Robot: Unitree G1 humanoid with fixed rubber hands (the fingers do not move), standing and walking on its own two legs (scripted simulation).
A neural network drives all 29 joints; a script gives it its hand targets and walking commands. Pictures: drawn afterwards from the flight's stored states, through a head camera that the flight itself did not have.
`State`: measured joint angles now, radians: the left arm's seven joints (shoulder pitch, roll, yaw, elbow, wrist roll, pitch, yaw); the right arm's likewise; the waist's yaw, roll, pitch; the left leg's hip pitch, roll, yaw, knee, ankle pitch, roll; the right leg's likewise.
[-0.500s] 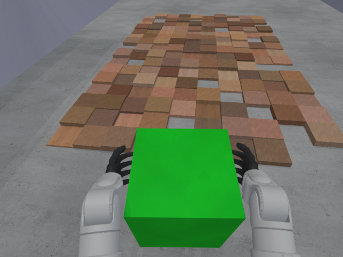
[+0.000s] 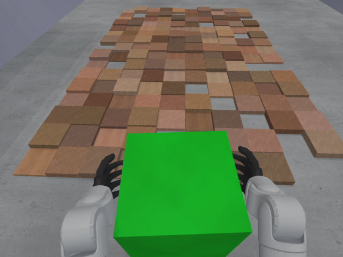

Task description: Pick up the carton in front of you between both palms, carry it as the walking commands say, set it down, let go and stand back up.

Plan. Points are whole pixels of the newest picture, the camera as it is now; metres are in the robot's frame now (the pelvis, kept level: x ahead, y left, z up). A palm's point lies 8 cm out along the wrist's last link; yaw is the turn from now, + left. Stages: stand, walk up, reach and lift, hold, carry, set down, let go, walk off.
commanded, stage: carry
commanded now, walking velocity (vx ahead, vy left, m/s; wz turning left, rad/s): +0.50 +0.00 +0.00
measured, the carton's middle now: (178, 201) +0.25 -0.01 +0.03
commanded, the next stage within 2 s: none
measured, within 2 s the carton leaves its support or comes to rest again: neither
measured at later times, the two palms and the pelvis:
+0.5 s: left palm (120, 68) +0.62 +0.14 +0.16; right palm (216, 62) +0.64 -0.16 +0.16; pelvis +0.32 -0.03 +0.00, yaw +1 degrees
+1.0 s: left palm (127, 30) +1.04 +0.15 +0.13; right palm (193, 26) +1.04 -0.15 +0.13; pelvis +0.67 +0.01 -0.01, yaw +1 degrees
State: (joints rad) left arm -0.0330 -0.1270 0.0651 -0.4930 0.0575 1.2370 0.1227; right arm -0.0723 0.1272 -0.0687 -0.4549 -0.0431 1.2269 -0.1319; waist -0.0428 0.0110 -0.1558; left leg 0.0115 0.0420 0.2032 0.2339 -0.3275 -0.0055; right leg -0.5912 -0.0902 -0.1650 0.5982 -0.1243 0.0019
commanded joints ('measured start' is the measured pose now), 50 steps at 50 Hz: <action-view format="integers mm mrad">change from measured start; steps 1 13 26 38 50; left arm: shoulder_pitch -400 -567 -1014 -1254 -1156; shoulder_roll -780 -747 -529 -800 -701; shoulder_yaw -635 -676 -472 -417 -461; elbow -51 -205 177 332 255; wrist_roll -284 -382 -348 -251 -237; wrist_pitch -3 1 60 -34 -47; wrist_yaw -127 -145 -37 -33 -37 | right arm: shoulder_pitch -365 -487 -948 -1301 -1152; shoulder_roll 782 747 519 859 731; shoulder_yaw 658 663 444 488 501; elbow -62 -196 168 247 210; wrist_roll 328 309 279 396 348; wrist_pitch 12 18 77 -28 -36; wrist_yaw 166 140 25 97 97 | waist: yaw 24 55 83 -9 21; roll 168 -98 -155 83 140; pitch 20 -205 1 -351 -222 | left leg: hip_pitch -25 -628 -602 159 39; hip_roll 206 87 8 244 100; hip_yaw -69 -159 -25 -378 -79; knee -30 840 363 152 302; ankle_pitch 402 57 261 506 999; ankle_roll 92 41 76 190 134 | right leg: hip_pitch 101 604 628 -127 170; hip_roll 32 -228 -146 25 200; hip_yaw -65 239 35 158 -138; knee -67 -399 -308 646 -18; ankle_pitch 57 -32 254 -209 38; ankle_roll -20 -144 -137 -60 -74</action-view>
